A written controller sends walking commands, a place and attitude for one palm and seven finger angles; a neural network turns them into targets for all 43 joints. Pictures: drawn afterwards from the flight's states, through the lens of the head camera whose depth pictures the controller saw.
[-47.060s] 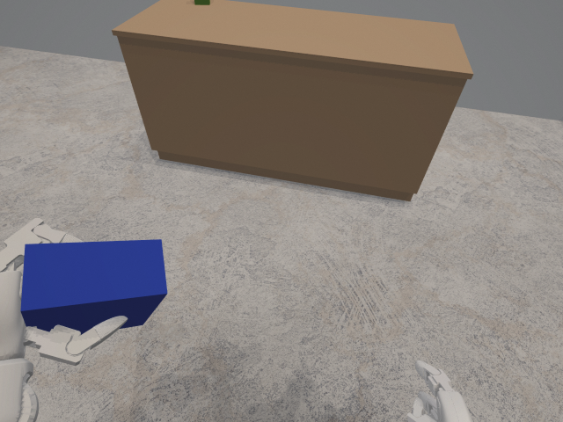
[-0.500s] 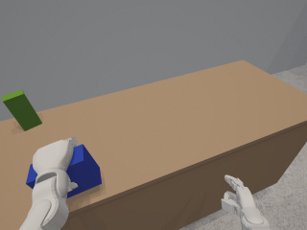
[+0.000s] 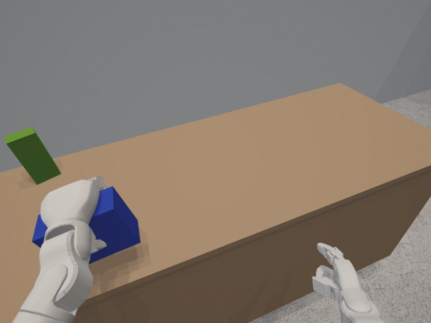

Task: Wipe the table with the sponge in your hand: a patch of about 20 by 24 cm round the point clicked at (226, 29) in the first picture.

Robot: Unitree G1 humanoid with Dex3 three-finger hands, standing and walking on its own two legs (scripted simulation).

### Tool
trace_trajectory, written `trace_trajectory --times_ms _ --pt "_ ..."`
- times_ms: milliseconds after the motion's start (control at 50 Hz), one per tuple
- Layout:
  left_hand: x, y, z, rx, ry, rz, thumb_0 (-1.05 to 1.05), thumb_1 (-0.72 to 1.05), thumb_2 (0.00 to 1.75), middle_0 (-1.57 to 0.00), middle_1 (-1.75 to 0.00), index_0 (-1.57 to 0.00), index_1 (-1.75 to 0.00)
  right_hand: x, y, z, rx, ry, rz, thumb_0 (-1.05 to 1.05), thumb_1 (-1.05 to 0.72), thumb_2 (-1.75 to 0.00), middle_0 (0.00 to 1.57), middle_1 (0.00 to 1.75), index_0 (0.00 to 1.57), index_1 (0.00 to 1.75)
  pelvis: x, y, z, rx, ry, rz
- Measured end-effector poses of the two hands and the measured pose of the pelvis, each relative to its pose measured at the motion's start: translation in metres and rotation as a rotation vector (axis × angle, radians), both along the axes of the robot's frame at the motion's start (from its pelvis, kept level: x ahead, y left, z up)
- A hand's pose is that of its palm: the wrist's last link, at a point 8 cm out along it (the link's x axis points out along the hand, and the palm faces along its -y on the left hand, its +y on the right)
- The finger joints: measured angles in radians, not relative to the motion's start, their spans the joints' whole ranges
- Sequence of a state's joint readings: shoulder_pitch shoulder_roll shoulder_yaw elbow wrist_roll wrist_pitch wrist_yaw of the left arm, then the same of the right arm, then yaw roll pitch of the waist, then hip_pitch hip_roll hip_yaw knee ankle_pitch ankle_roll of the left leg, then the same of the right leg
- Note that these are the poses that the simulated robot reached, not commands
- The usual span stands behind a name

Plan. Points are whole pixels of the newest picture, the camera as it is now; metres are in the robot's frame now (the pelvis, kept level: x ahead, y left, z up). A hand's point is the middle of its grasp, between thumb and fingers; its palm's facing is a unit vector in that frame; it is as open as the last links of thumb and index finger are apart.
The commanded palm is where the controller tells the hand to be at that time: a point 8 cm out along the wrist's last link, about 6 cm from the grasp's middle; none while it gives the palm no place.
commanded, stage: lift the sponge slowly off the table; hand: left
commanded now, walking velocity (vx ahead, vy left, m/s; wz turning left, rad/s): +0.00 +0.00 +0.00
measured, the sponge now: (96, 234) +0.24 +0.28 +0.06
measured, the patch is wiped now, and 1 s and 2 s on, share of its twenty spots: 1.00 1.00 1.00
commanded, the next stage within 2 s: bring the sponge back beside the body in 0.42 s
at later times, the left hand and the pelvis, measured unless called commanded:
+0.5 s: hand (88, 208) +0.25 +0.28 +0.13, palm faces +0.13 -0.14 -0.98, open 10.0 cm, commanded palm +0.21 +0.28 +0.20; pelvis +0.00 +0.00 +0.00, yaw +0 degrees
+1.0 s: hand (81, 223) +0.22 +0.28 +0.12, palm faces +0.14 -0.16 -0.98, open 10.0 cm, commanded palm +0.18 +0.27 +0.19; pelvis -0.01 +0.00 +0.00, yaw +0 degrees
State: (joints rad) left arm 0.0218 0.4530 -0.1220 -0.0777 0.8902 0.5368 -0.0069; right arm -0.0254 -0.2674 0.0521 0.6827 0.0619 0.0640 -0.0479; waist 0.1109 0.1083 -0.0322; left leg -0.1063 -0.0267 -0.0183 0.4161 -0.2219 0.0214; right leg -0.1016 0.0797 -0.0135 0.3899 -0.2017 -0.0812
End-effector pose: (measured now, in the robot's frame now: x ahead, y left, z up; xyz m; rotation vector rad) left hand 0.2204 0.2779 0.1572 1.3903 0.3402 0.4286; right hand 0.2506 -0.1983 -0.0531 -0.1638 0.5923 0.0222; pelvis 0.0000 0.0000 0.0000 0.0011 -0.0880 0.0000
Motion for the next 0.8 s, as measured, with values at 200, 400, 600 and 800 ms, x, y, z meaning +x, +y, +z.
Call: trace_trajectory --times_ms 200,400,600,800 --pt "0.007 -0.006 0.015 -0.003 -0.034 -0.014 0.00 -0.50 1.05 -0.73 -1.34 -0.75 -1.33 0.004 0.001 0.000 0.011 -0.005 0.007 0.01 -0.90 -0.90 0.20 0.30 0.20 0.30 0.001 -0.003 0.000 0.003 0.005 -0.002" --pt "0.007 -0.002 0.026 -0.012 -0.050 0.011 0.00 -0.49 1.05 -0.73 -1.34 -0.75 -1.33 0.006 -0.003 0.002 0.011 -0.012 0.007 0.01 -0.90 -0.90 0.20 0.30 0.20 0.30 0.002 -0.004 -0.001 0.003 0.008 -0.002" --pt "0.002 -0.004 0.021 -0.016 -0.034 -0.003 0.00 -0.49 1.05 -0.73 -1.34 -0.75 -1.33 0.005 -0.004 0.002 0.007 -0.013 0.007 0.01 -0.90 -0.90 0.20 0.30 0.20 0.30 0.001 -0.005 -0.001 0.004 0.007 -0.003" --pt "-0.013 -0.005 0.020 -0.027 -0.056 -0.009 0.00 -0.49 1.05 -0.73 -1.34 -0.75 -1.33 0.002 0.000 0.003 0.017 -0.017 0.013 0.01 -0.90 -0.90 0.20 0.30 0.20 0.30 -0.002 -0.004 -0.002 0.003 0.000 -0.008"
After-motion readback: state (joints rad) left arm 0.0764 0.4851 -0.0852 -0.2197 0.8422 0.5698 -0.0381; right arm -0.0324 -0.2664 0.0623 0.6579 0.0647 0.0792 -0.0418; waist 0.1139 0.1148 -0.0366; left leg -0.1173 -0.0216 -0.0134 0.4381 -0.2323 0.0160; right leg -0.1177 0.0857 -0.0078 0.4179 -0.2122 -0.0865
